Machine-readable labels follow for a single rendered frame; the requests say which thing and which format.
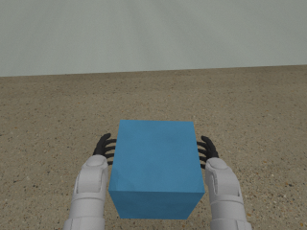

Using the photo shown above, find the right robot hand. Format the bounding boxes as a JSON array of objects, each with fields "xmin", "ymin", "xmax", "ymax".
[{"xmin": 197, "ymin": 135, "xmax": 219, "ymax": 169}]

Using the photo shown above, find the right robot forearm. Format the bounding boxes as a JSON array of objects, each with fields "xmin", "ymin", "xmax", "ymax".
[{"xmin": 204, "ymin": 157, "xmax": 252, "ymax": 230}]

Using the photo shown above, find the left robot forearm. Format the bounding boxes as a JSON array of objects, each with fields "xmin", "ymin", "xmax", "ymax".
[{"xmin": 62, "ymin": 154, "xmax": 108, "ymax": 230}]

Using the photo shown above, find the carton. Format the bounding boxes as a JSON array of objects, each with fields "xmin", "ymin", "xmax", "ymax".
[{"xmin": 108, "ymin": 120, "xmax": 205, "ymax": 219}]

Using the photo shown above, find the left robot hand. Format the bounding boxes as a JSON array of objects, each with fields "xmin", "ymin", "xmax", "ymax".
[{"xmin": 92, "ymin": 133, "xmax": 117, "ymax": 166}]

